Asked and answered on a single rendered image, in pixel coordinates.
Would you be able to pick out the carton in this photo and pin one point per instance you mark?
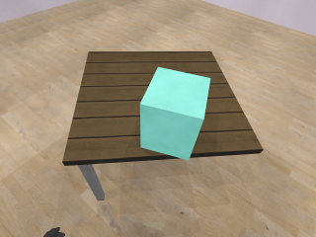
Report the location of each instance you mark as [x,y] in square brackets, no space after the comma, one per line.
[172,112]

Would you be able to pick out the table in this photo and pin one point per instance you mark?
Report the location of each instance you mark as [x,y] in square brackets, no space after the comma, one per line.
[105,127]

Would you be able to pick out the left robot hand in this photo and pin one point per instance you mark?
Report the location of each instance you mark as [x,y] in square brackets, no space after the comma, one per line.
[54,233]

